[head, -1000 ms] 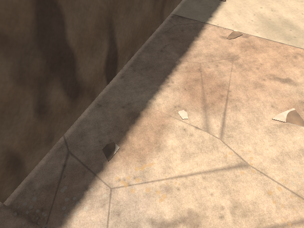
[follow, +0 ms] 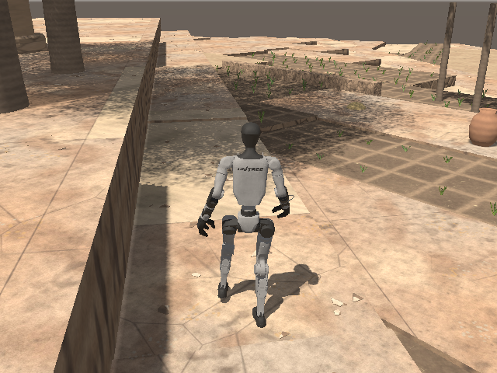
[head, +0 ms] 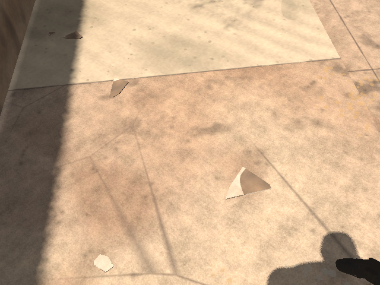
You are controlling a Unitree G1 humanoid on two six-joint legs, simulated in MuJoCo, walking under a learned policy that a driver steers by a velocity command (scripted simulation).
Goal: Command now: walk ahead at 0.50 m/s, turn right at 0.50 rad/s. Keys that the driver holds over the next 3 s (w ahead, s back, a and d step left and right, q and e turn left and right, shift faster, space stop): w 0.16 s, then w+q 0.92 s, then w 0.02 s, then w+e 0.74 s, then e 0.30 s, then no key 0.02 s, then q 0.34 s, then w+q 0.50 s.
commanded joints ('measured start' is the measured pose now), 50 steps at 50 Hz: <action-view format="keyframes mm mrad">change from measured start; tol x32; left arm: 1 43 162 47 -28 -5 -8 10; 25 -335 81 -5 -147 11 -78 -31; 50 -21 199 49 59 1 -48 -9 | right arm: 1 -100 -74 -15 -91 10 -22 12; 8 373 -255 -80 25 -5 -24 8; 31 428 -18 1 -23 47 33 -32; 50 -23 -49 -9 -170 35 62 41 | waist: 1 10 -96 -48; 8 -121 288 -410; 29 -15 65 -124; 31 -6 -375 -326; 50 3 -77 27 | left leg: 1 155 -56 42 -94 87 23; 6 434 -41 57 -135 -20 140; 8 1013 315 -574 -202 -269 384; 27 413 102 -278 -301 -199 234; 33 -185 -24 -56 608 -497 91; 50 -35 23 119 46 -73 110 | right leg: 1 -63 -232 174 -68 295 -105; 6 24 -214 170 206 593 -52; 8 -468 12 29 810 -220 63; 10 -641 -87 39 916 -203 63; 24 -296 -119 -82 158 286 148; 29 46 -181 -46 45 187 66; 32 358 -528 563 -108 -315 -115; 50 168 -398 -268 -182 511 -37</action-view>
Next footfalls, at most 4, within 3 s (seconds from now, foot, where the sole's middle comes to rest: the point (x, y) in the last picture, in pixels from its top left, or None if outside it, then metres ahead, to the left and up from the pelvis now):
0.12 left None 0.27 0.13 -0.78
0.58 right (251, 273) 0.49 -0.11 -0.78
1.10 left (163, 210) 0.71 0.22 -0.78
1.64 right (191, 136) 1.07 0.13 -0.78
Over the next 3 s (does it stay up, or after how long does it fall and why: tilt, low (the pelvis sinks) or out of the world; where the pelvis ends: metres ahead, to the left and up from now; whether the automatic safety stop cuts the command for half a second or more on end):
stays up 1.33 0.31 0.00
